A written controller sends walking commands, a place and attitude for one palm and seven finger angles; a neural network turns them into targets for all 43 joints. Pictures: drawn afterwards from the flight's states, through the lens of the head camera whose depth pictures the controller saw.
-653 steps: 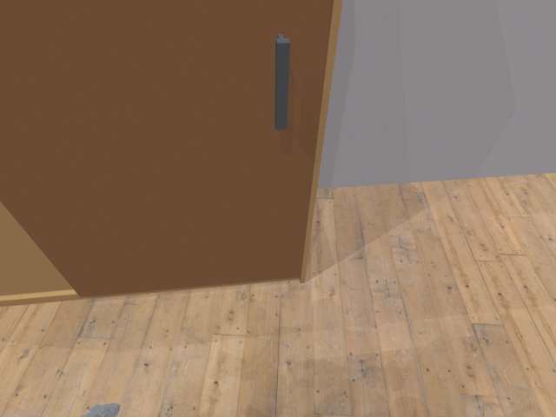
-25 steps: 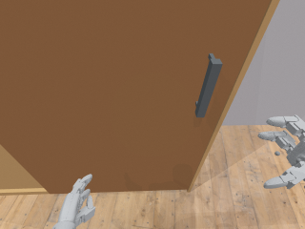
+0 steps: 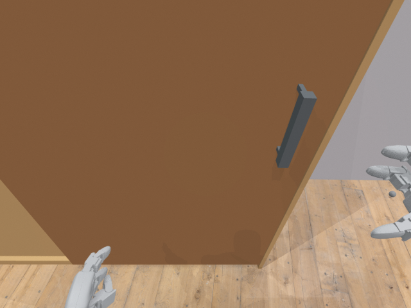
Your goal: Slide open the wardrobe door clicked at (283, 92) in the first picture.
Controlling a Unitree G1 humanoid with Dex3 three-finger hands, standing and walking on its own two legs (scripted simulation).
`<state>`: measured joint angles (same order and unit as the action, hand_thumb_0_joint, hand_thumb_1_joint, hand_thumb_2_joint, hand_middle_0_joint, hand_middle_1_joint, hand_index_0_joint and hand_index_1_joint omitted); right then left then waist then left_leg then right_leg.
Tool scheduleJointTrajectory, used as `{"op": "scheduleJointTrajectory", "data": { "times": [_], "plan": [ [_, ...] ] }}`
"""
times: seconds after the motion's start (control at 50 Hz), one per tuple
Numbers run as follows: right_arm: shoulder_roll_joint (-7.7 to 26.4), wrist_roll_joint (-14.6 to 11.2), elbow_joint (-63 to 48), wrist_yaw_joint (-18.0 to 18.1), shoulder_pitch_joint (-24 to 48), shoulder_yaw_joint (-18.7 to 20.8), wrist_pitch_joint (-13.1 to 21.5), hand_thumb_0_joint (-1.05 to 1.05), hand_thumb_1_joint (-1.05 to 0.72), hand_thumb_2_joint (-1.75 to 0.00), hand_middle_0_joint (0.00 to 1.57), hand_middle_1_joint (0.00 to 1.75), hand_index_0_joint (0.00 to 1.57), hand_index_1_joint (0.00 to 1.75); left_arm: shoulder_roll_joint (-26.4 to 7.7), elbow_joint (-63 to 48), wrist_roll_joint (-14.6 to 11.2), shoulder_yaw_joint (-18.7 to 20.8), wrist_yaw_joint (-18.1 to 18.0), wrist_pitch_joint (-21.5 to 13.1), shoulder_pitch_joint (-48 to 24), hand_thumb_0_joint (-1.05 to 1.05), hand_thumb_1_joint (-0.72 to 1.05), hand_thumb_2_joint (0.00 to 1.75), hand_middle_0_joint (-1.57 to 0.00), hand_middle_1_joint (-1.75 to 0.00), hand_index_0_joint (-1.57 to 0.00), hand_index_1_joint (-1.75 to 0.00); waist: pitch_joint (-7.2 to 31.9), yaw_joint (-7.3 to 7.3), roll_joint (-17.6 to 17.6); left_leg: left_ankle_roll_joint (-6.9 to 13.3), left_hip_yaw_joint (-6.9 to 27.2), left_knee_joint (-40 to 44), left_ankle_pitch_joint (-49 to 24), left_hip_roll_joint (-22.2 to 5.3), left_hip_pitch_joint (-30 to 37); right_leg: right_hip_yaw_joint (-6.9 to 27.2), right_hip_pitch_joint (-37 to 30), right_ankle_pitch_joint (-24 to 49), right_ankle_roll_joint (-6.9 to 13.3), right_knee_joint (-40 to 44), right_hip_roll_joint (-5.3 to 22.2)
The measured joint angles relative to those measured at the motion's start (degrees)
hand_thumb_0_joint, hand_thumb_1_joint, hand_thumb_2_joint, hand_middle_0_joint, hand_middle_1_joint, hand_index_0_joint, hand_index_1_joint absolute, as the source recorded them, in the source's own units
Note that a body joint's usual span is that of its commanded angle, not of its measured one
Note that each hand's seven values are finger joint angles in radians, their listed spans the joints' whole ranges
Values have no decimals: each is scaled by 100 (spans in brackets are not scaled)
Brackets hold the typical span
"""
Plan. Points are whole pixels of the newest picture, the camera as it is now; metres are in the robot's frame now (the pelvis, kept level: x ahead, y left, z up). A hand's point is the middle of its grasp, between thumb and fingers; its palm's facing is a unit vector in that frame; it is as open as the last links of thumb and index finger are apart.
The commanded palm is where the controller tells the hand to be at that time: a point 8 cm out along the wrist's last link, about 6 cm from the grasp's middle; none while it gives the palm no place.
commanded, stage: raise the hand with hooked fingers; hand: right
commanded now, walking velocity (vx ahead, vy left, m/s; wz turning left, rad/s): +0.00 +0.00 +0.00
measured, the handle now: (291, 128) +0.47 -0.17 +0.14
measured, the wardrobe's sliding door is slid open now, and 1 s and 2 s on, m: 0.00 0.00 0.00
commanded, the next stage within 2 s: move the hooked fingers beside the handle in 0.10 s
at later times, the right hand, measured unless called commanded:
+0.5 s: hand (370, 190) +0.30 -0.27 +0.14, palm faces +0.01 +1.00 -0.07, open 14.0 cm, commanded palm +0.27 -0.31 +0.16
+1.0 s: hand (352, 167) +0.35 -0.26 +0.14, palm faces +0.01 +1.00 -0.04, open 14.0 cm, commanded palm +0.32 -0.31 +0.15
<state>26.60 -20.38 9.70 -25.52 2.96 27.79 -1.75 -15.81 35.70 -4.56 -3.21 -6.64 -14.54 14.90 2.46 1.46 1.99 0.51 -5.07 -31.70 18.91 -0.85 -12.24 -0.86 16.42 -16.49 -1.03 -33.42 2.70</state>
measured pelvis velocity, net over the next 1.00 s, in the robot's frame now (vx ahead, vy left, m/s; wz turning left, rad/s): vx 0.01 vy -0.01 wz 0.01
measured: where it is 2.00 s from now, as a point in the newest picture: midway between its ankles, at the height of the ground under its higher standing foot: outside the picture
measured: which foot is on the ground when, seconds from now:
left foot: down 0.00-1.00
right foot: down 0.00-1.00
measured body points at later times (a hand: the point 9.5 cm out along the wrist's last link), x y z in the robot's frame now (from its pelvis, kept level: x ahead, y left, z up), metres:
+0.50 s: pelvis +0.00 +0.00 +0.00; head +0.00 +0.01 +0.45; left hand +0.17 +0.24 -0.08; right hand +0.29 -0.32 +0.15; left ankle -0.02 +0.11 -0.73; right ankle +0.01 -0.13 -0.73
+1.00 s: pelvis +0.01 -0.01 +0.00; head +0.02 +0.00 +0.45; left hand +0.15 +0.25 -0.09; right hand +0.34 -0.31 +0.14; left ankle -0.02 +0.11 -0.73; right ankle +0.01 -0.13 -0.73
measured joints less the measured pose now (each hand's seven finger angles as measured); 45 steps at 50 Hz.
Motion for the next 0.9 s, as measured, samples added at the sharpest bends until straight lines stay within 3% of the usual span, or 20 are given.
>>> {"op": "scheduleJointTrajectory", "data": {
  "times": [0.1, 0.28, 0.44, 0.58, 0.74, 0.9],
  "plan": [
    [95, 71, 250, -150, 30, -223, -340, -1, 50, -30, 30, 120, 30, 120, -60, -59, -29, 17, -13, 61, -123, 1, 90, 90, -20, -30, -20, -30, -20, -11, 126, -1, -15, -19, -10, -8, -82, 16, 78, 30, 4, 2, -8],
    [-79, -64, 68, -132, -72, -81, 89, -1, 50, -30, 30, 120, 30, 120, 27, -11, 4, 5, -4, 43, -143, 1, 90, 90, -20, -30, -20, -30, 22, 6, 23, 15, 25, -59, 30, 16, -81, -20, 46, -11, -19, -11, 18],
    [82, 123, 641, -146, 354, -271, -203, -1, 51, -30, 30, 120, 30, 120, -32, -24, -36, 12, -68, 141, -133, 1, 90, 90, -20, -30, -20, -30, -60, -18, 66, -15, -6, -63, 8, -21, -132, 13, 133, 3, 17, -50, -22],
    [-149, 161, 594, 4, 740, -527, 80, -1, 51, -30, 30, 120, 30, 120, 21, 76, -1, -13, -86, 157, -103, 1, 90, 90, -20, -30, -20, -30, -109, -84, 17, -49, 34, -42, -20, -59, -169, -29, 151, 21, 56, -18, -58],
    [-3, 359, 1061, 259, 1021, -464, -242, -1, 50, -30, 30, 120, 30, 120, 75, -27, -6, -32, -8, 301, 19, 1, 90, 90, -20, -30, -20, -30, -38, -240, -5, -73, 139, -14, -33, -70, -262, -135, 180, 23, 77, 60, -66],
    [-95, 324, 1032, 257, 1036, -437, -6, -1, 50, -30, 30, 120, 30, 120, 32, 57, 13, 24, 3, 388, 113, 1, 90, 90, -20, -30, -20, -30, 3, -208, -48, -85, 135, 6, 3, -64, -242, -129, 190, -45, 85, 20, -60]
  ]
}}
